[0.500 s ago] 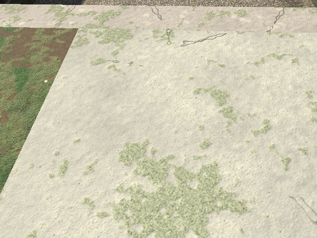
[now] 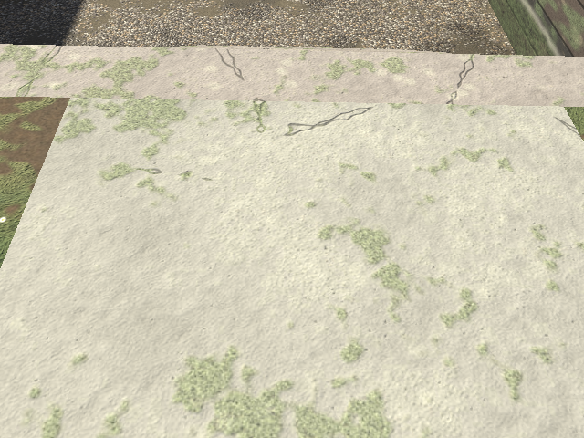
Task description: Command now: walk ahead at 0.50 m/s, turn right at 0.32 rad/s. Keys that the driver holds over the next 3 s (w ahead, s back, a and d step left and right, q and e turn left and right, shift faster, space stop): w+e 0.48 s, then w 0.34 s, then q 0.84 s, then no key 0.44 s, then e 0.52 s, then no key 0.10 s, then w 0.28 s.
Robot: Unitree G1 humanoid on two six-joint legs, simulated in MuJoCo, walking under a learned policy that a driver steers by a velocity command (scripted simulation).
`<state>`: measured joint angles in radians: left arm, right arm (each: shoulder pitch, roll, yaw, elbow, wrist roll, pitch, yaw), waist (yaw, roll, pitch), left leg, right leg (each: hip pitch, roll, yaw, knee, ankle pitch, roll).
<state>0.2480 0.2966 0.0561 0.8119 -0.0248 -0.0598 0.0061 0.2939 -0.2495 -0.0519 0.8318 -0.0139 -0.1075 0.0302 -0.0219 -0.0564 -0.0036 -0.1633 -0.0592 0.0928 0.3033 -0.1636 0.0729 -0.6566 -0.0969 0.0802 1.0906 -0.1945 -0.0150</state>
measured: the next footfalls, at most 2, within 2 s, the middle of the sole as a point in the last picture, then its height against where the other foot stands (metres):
right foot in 0.34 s outside the picture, level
left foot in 0.84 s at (307, 377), level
